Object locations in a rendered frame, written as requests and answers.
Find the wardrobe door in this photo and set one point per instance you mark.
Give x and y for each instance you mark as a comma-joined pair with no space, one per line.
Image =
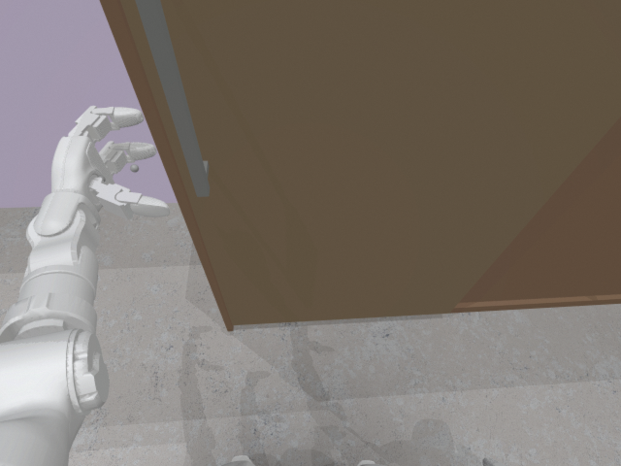
572,246
372,158

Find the left robot shin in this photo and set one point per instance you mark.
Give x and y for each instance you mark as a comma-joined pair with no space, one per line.
241,458

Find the handle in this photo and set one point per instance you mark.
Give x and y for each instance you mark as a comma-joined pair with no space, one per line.
161,47

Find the robot left forearm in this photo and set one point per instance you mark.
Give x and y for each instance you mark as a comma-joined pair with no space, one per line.
59,286

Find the left robot upper arm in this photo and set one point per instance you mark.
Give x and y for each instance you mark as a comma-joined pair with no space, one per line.
48,384

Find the robot left hand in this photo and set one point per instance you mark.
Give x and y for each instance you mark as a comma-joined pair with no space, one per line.
77,164

